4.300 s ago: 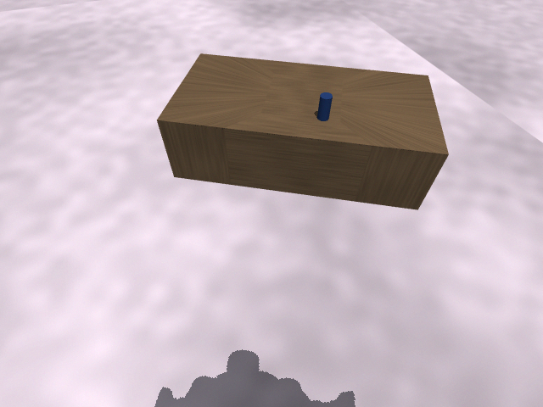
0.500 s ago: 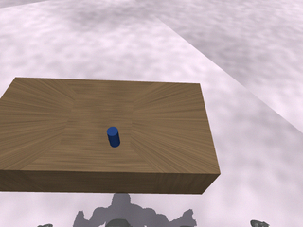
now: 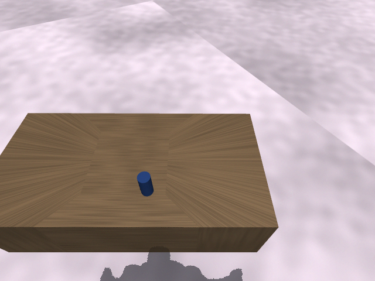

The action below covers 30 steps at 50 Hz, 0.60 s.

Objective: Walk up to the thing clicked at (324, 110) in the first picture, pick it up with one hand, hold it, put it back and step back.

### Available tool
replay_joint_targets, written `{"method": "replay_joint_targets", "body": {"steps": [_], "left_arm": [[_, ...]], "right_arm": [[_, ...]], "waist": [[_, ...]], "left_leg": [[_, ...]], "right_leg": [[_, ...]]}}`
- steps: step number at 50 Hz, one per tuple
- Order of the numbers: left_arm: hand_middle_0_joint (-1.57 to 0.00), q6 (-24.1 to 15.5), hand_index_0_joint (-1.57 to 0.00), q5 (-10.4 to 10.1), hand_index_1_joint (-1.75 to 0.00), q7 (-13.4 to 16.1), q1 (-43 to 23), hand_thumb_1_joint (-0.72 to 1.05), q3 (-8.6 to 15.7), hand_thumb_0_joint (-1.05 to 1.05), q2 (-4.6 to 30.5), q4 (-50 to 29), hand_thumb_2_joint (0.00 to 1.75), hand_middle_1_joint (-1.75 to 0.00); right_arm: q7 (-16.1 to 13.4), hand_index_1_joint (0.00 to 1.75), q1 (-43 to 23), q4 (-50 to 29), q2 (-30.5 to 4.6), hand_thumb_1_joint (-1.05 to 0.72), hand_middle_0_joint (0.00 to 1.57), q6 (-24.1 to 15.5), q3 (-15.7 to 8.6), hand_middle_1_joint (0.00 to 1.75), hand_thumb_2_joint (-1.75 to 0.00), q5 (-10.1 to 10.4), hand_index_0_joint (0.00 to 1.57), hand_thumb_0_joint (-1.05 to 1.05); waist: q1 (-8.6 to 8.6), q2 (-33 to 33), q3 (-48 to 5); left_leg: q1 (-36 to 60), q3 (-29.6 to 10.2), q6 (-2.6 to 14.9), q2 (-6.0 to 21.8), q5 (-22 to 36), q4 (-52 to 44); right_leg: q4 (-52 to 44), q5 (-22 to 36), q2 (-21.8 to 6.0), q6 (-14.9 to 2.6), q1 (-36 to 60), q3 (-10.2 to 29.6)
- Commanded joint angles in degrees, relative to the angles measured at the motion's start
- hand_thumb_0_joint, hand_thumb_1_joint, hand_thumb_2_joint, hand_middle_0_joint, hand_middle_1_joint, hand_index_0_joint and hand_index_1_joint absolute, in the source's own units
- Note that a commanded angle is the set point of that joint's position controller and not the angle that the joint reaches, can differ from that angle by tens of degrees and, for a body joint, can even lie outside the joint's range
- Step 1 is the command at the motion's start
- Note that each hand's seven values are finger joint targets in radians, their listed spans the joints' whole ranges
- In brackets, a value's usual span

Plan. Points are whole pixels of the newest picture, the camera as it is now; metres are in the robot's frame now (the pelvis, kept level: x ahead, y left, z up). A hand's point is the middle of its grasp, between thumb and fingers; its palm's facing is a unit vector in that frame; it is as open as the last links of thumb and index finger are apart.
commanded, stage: walk up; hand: left
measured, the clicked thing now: (145, 184) +0.52 +0.19 -0.36
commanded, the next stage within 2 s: stand in 0.70 s
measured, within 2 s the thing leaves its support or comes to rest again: neither
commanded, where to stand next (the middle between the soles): +0.05 +0.00 m, yaw -1 degrees
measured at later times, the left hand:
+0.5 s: hand out of the picture +0.10 +0.26 -0.15, palm faces -0.03 -0.93 -0.36, open 7.3 cm
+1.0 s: hand out of the picture +0.09 +0.25 -0.15, palm faces -0.03 -0.94 -0.33, open 7.3 cm
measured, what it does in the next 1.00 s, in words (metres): stands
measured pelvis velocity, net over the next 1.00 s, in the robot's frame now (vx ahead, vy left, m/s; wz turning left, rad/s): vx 0.02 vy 0.00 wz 0.00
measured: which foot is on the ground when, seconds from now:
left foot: down 0.00-1.00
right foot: down 0.00-1.00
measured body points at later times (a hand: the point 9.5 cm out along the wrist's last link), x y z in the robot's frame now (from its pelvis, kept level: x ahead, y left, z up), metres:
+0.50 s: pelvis +0.02 +0.00 +0.00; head +0.03 +0.00 +0.45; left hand +0.11 +0.31 -0.12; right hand +0.09 -0.30 -0.13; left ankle +0.03 +0.12 -0.74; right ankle +0.00 -0.14 -0.74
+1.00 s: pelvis +0.02 +0.00 +0.01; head +0.03 +0.00 +0.46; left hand +0.10 +0.30 -0.13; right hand +0.11 -0.30 -0.12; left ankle +0.03 +0.12 -0.74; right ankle +0.00 -0.14 -0.74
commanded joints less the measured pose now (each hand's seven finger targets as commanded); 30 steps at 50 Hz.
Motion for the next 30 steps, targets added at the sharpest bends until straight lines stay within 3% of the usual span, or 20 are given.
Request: {"method": "replay_joint_targets", "body": {"steps": [1, 10, 18, 30], "left_arm": [[-0.2, -1.2, -0.2, -0.1, -0.3, 0.9, -3.2, 0.9, 2.5, 0.0, 12.4, -2.5, 0.9, -0.3], [-0.2, -0.7, -0.2, 0.3, -0.3, 0.7, -4.1, 0.9, 2.7, 0.0, 12.0, -1.7, 0.9, -0.3], [-0.2, -0.6, -0.2, 0.3, -0.3, 0.8, -4.7, 0.9, 3.0, 0.0, 11.7, -1.8, 0.9, -0.3], [-0.2, -0.5, -0.2, 0.4, -0.3, 0.9, -4.4, 0.9, 2.9, 0.0, 11.6, -1.4, 0.9, -0.3]], "right_arm": [[-0.8, 0.3, -3.4, -2.9, -11.8, -0.9, 0.2, -1.2, -2.1, 0.3, -0.9, -0.2, 0.2, 0.0], [-0.9, 0.3, -3.5, -1.7, -11.8, -0.9, 0.2, -1.3, -2.2, 0.3, -0.9, -0.5, 0.2, 0.0], [-1.3, 0.3, -2.4, -1.3, -12.0, -0.9, 0.2, -1.5, -2.6, 0.3, -0.9, -0.6, 0.2, 0.0], [-1.2, 0.3, -3.0, -1.7, -11.7, -0.9, 0.2, -1.0, -2.6, 0.3, -0.9, -0.5, 0.2, 0.0]], "waist": [[0.01, -1.6, -6.2], [-0.16, 0.4, -4.8], [-0.58, -0.6, -8.1], [-0.62, -1.6, -6.0]], "left_leg": [[3.6, -6.4, 1.73, 6.1, 6.9, -5.3], [1.4, -7.2, 1.3, 6.4, 1.9, -8.4], [5.2, -5.7, 1.4, 6.4, 9.7, -6.8], [6.2, -5.6, 1.28, 5.9, 8.6, -6.8]], "right_leg": [[-5.2, 7.3, -5.7, -2.32, 1.4, 4.5], [-6.5, 4.9, -5.2, -2.42, 3.0, 4.2], [-6.3, 9.9, -5.8, -2.26, 4.6, 3.8], [-7.4, 9.5, -5.9, -1.96, 2.6, 3.9]]}}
